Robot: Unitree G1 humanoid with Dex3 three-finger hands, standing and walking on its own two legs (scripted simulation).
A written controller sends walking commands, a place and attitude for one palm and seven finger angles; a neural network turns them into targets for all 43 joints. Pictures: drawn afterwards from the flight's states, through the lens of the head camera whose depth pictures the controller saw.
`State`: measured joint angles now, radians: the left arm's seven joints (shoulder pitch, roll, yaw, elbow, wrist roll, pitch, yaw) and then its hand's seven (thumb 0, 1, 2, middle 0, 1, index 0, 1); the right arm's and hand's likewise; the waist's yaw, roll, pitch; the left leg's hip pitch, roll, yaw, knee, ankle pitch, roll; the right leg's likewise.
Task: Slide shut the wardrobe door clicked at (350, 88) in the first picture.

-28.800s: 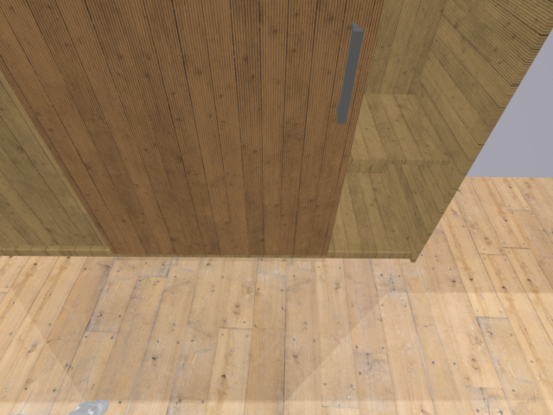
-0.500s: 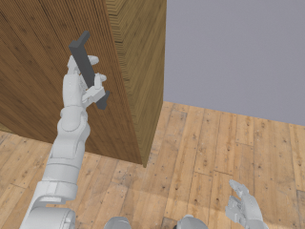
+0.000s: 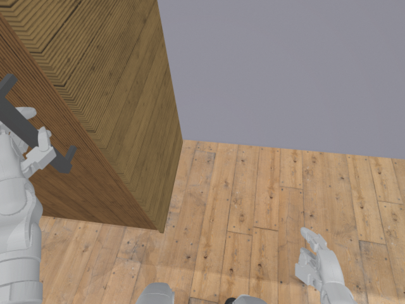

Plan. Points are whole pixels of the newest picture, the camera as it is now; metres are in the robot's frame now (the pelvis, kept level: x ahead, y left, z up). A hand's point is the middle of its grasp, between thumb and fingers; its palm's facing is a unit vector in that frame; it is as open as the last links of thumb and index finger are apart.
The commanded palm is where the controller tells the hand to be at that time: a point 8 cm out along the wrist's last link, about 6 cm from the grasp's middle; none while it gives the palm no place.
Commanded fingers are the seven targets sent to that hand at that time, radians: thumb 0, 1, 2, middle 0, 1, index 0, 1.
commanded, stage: stop walking and hold the door there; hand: left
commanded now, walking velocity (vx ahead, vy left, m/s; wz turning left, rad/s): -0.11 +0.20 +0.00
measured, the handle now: (41, 131) +0.38 +0.35 +0.10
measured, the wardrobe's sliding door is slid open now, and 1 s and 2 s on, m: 0.00 0.00 0.00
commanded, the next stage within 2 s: none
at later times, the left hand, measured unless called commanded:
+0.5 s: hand (42, 149) +0.33 +0.32 +0.11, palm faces +0.45 -0.86 -0.25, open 6.0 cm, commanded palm +0.28 +0.34 +0.11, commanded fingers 0.00 0.90 0.90 -0.45 -1.40 -0.45 -1.40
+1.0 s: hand (42, 149) +0.33 +0.32 +0.11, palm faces +0.41 -0.88 -0.23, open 5.9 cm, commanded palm +0.29 +0.34 +0.11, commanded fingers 0.00 0.90 0.90 -0.45 -1.40 -0.45 -1.40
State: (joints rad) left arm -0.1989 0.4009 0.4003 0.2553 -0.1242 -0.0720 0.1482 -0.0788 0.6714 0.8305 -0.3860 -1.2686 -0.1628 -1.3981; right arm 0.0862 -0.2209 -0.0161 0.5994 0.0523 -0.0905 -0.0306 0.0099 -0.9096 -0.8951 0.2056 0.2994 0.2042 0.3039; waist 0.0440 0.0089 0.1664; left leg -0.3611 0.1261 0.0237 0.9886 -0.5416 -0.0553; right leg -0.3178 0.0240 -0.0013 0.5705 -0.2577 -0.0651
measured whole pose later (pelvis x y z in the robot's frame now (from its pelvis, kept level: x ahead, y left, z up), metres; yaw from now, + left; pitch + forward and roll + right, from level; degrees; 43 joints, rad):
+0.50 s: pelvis +0.00 +0.04 +0.00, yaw -4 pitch -1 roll -1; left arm -0.12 0.40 0.34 0.40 -0.06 -0.04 0.16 -0.07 0.67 0.80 -0.35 -1.33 -0.31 -1.38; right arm 0.26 -0.26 0.01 0.69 0.05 -0.05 -0.10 0.01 -0.91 -0.90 0.20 0.30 0.20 0.30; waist -0.01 0.03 -0.07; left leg -0.24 0.02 0.10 0.49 -0.24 0.04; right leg -0.24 0.06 0.07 0.43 -0.18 -0.01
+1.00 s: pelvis +0.01 +0.06 +0.01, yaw -4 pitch -1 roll -1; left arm -0.10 0.35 0.26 0.36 -0.06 -0.06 0.16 -0.06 0.68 0.81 -0.35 -1.38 -0.33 -1.39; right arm 0.22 -0.24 0.02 0.68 0.04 -0.04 -0.10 0.01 -0.91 -0.90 0.21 0.30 0.21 0.30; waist 0.02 0.03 -0.08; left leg -0.21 -0.03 0.11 0.45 -0.24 0.07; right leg -0.23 0.01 0.08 0.43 -0.19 0.03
